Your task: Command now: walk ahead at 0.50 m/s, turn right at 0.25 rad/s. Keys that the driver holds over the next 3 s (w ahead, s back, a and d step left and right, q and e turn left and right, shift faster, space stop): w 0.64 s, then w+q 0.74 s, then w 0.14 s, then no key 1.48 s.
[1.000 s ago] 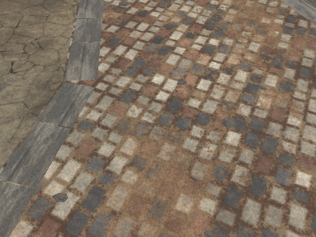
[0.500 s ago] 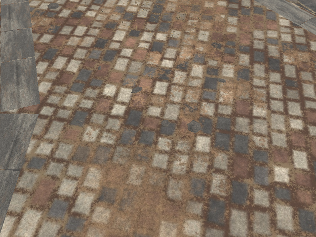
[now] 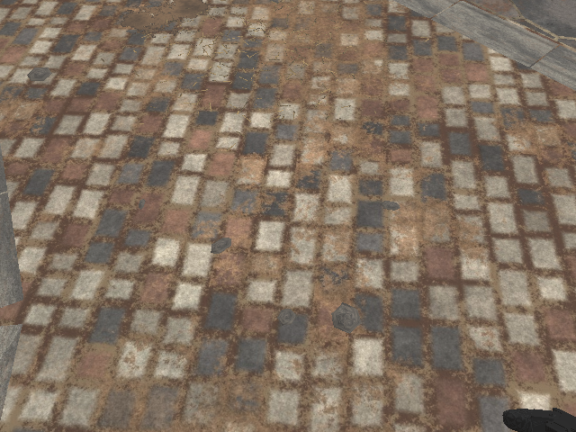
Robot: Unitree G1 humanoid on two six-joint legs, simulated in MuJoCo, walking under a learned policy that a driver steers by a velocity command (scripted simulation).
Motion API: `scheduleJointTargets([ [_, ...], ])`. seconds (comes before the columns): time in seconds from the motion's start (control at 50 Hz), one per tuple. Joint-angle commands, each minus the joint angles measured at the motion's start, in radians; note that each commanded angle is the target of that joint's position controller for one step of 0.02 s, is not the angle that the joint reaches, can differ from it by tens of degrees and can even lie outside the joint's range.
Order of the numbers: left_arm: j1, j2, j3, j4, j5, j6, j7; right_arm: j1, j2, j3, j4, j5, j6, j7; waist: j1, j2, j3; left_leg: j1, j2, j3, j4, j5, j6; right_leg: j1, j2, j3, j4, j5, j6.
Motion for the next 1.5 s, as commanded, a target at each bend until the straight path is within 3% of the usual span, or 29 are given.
scheduleJointTargets([
  [0.02,0.062,0.152,0.038,-0.021,0.003,0.001,0.007,-0.092,-0.110,-0.030,-0.099,0.005,-0.026,0.011,0.001,-0.135,-0.007,0.069,-0.029,0.023,-0.051,-0.078,0.041,0.023,-0.302,0.193,-0.022,0.282,-0.124],
  [0.08,0.028,0.134,0.028,-0.027,0.010,0.011,0.006,0.113,-0.165,-0.060,-0.055,0.000,-0.033,0.005,-0.114,-0.139,-0.116,0.357,-0.038,0.047,-0.103,-0.121,0.123,0.034,-0.244,0.151,0.206,0.568,-0.073],
  [0.1,0.020,0.095,0.009,-0.052,0.026,0.010,0.007,0.286,-0.219,-0.074,-0.037,-0.012,-0.033,-0.001,-0.185,-0.053,-0.271,0.630,0.119,-0.124,-0.069,-0.096,0.196,-0.106,-0.178,0.087,0.480,0.415,-0.035],
  [0.12,0.175,0.018,-0.013,-0.050,0.003,-0.007,0.001,0.379,-0.284,-0.099,0.010,-0.006,-0.017,0.006,-0.134,0.257,-0.382,0.976,0.317,-0.560,-0.138,-0.301,0.363,-0.498,-0.018,-0.012,0.823,-0.146,0.045],
  [0.14,0.141,0.100,-0.003,-0.039,-0.010,-0.015,0.001,0.392,-0.183,-0.076,0.012,0.021,-0.012,0.013,-0.167,0.181,-0.330,0.969,0.330,-0.689,-0.229,-0.523,0.343,-0.648,-0.060,0.055,0.932,-0.281,0.044],
  [0.16,0.021,0.154,0.013,-0.061,-0.019,-0.018,0.000,0.328,-0.134,-0.061,0.000,0.020,-0.007,0.010,-0.179,0.080,-0.177,0.846,0.292,-0.546,-0.248,-0.535,0.295,-0.702,-0.107,0.044,0.957,-0.194,0.040],
  [0.2,-0.084,0.128,0.010,-0.091,0.008,-0.023,-0.001,0.228,-0.107,-0.047,-0.014,0.001,0.004,0.011,-0.134,-0.016,-0.037,0.617,0.210,-0.355,-0.296,-0.322,0.270,-0.666,-0.184,-0.023,0.854,-0.062,0.049],
  [0.28,-0.048,0.066,0.003,-0.084,0.013,-0.009,-0.005,0.219,-0.104,-0.044,0.002,0.006,-0.004,0.013,-0.082,0.048,-0.035,0.490,0.143,-0.189,-0.365,-0.100,0.275,-0.563,-0.228,-0.065,0.707,0.003,0.077],
  [0.38,-0.207,0.031,-0.014,-0.128,0.018,-0.018,-0.009,0.261,-0.148,-0.056,0.035,0.017,0.011,-0.001,-0.124,0.025,-0.004,0.480,0.111,-0.062,-0.402,-0.023,0.253,-0.555,-0.225,-0.098,0.396,0.248,0.100],
  [0.52,-0.374,0.052,-0.009,-0.189,0.002,-0.036,-0.040,0.353,-0.174,-0.063,0.096,0.030,0.040,-0.009,-0.160,0.034,0.036,0.607,0.173,-0.062,-0.341,-0.025,0.219,-0.514,-0.181,-0.110,0.183,0.280,0.057],
  [0.56,-0.334,0.077,0.001,-0.183,0.005,-0.040,-0.044,0.341,-0.189,-0.069,0.101,0.029,0.051,-0.014,-0.123,0.044,0.011,0.647,0.183,-0.060,-0.275,0.100,0.199,-0.435,-0.160,-0.126,0.152,0.215,0.028],
  [0.6,-0.107,0.145,0.038,-0.118,0.012,-0.039,-0.032,0.321,-0.174,-0.060,0.093,0.024,0.058,-0.019,-0.005,0.022,-0.138,0.574,0.107,0.010,-0.002,0.303,0.153,-0.087,-0.137,-0.154,0.120,0.239,-0.026],
  [0.62,0.081,0.222,0.058,-0.087,0.023,-0.034,-0.020,0.322,-0.121,-0.036,0.062,-0.004,0.055,-0.022,0.058,-0.102,-0.297,0.367,0.042,0.058,0.318,0.020,0.114,0.218,-0.333,0.065,0.158,0.285,-0.096],
  [0.64,0.108,0.276,0.067,-0.068,0.022,-0.028,-0.027,0.459,-0.014,-0.006,0.054,0.007,0.034,-0.014,-0.016,-0.362,-0.400,-0.015,-0.126,0.042,0.627,-0.650,0.060,0.498,-0.521,0.516,0.047,0.058,-0.244],
  [0.66,0.102,0.174,0.043,-0.076,0.011,-0.026,-0.026,0.395,-0.121,-0.029,0.069,0.031,0.020,-0.008,0.030,-0.240,-0.337,-0.131,-0.077,-0.068,0.732,-0.680,0.070,0.447,-0.507,0.551,-0.023,-0.097,-0.211],
  [0.68,0.039,0.142,0.031,-0.079,0.011,-0.027,-0.022,0.298,-0.160,-0.043,0.040,0.051,0.013,-0.004,0.023,-0.183,-0.195,-0.175,-0.035,-0.054,0.736,-0.584,0.080,0.317,-0.482,0.402,-0.047,-0.068,-0.171],
  [0.72,-0.077,0.098,0.017,-0.084,0.024,-0.033,-0.026,0.235,-0.139,-0.046,0.031,0.031,0.020,-0.009,-0.037,-0.098,-0.071,-0.104,0.036,-0.029,0.645,-0.436,0.067,0.080,-0.411,0.213,-0.110,0.107,-0.141],
  [0.84,-0.100,0.103,0.028,-0.024,0.037,-0.068,-0.018,0.236,-0.076,-0.048,0.028,0.028,0.071,-0.016,-0.091,-0.100,0.000,-0.077,0.060,-0.067,0.519,-0.243,0.027,-0.061,-0.370,-0.051,-0.226,0.333,-0.131],
  [0.96,-0.062,0.135,0.033,0.019,0.029,-0.053,0.002,0.069,-0.039,-0.035,-0.029,0.023,0.058,0.013,-0.028,-0.079,0.044,-0.068,0.039,0.021,0.205,0.009,0.038,0.005,-0.343,-0.227,-0.241,0.392,-0.081],
  [1.06,0.011,0.164,0.043,0.063,0.011,-0.012,0.010,-0.056,-0.032,-0.030,-0.116,0.027,0.059,0.046,0.008,-0.075,0.077,-0.141,0.017,0.091,0.090,-0.109,0.082,0.201,-0.405,-0.273,-0.155,0.532,-0.067],
  [1.12,-0.020,0.203,0.054,0.053,0.006,0.012,0.024,0.007,-0.072,-0.053,-0.135,0.027,0.066,0.058,-0.059,-0.133,-0.003,0.022,-0.068,0.176,0.085,-0.259,0.136,0.238,-0.408,-0.318,0.029,0.980,-0.033],
  [1.16,-0.051,0.210,0.053,0.040,0.002,0.023,0.035,0.262,-0.158,-0.103,-0.082,0.029,0.072,0.043,-0.206,-0.118,-0.141,0.392,-0.138,0.177,0.000,-0.223,0.202,0.114,-0.360,-0.352,0.384,1.025,0.012],
  [1.18,-0.026,0.159,0.032,0.018,0.025,0.009,0.034,0.396,-0.249,-0.133,-0.057,0.029,0.084,0.018,-0.245,0.024,-0.239,0.703,0.024,-0.080,-0.015,-0.188,0.268,-0.153,-0.304,-0.352,0.699,0.609,0.053],
  [1.2,0.034,0.042,-0.006,-0.035,0.035,-0.026,0.016,0.329,-0.312,-0.135,-0.088,0.030,0.075,0.015,-0.129,0.229,-0.332,0.992,0.263,-0.684,-0.156,-0.312,0.479,-0.581,-0.060,-0.215,1.055,-0.272,0.111],
  [1.22,-0.057,0.138,0.012,-0.045,0.006,-0.067,-0.006,0.360,-0.227,-0.112,-0.096,0.021,0.067,0.019,-0.206,0.098,-0.389,1.013,0.272,-0.722,-0.231,-0.362,0.462,-0.683,-0.111,-0.014,1.104,-0.268,0.088],
  [1.24,-0.134,0.152,0.014,-0.077,-0.025,-0.084,-0.014,0.332,-0.179,-0.098,-0.091,0.015,0.058,0.019,-0.200,0.053,-0.252,0.906,0.233,-0.557,-0.232,-0.315,0.413,-0.724,-0.155,-0.024,1.056,-0.191,0.067],
  [1.28,-0.147,0.143,0.018,-0.068,0.016,-0.084,-0.003,0.212,-0.125,-0.082,-0.105,0.017,0.049,0.019,-0.110,-0.058,-0.107,0.629,0.146,-0.355,-0.252,-0.110,0.348,-0.629,-0.229,-0.041,0.851,-0.083,0.072],
  [1.36,-0.118,0.111,0.017,-0.072,0.038,-0.040,0.000,0.178,-0.143,-0.084,-0.118,0.013,0.045,0.001,-0.056,-0.024,-0.058,0.412,0.091,-0.247,-0.316,0.051,0.354,-0.521,-0.235,-0.070,0.694,0.000,0.136],
  [1.5,-0.338,0.064,-0.010,-0.117,0.020,-0.049,-0.018,0.286,-0.156,-0.082,-0.054,0.021,0.052,-0.018,-0.160,0.037,-0.023,0.370,0.040,-0.150,-0.306,-0.131,0.261,-0.409,-0.171,-0.102,0.248,0.419,0.148],
])
Next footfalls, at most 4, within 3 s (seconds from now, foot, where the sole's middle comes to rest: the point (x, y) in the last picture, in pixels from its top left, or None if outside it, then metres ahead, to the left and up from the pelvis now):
0.08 left None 0.23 0.14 -0.78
0.60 right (384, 421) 0.50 -0.12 -0.78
1.16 left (284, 304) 0.79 0.13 -0.78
1.64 right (329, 209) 1.12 0.03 -0.78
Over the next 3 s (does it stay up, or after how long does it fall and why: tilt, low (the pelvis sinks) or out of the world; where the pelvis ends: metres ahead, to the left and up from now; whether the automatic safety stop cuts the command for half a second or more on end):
stays up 1.02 0.11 0.00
